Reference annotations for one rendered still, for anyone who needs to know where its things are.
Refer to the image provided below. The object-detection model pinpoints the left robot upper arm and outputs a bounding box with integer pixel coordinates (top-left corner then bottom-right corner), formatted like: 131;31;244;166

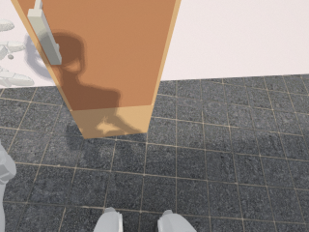
0;144;16;232

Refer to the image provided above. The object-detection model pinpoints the robot right shin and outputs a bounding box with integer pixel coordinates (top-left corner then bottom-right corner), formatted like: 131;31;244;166
158;210;173;232

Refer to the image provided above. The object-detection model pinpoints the robot shin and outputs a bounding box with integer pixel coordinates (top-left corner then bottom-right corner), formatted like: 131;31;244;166
158;210;173;232
104;207;116;213

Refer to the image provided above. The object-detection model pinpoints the robot left hand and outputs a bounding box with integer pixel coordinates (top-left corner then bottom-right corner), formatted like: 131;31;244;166
0;18;35;88

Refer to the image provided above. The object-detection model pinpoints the robot left shin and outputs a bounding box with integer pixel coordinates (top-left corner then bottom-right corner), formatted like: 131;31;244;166
104;207;116;213

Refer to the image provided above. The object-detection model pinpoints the cupboard door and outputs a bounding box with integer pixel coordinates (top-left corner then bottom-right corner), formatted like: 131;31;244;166
17;0;176;111

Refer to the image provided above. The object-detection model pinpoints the handle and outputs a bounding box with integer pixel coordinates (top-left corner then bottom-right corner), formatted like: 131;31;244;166
27;0;62;65

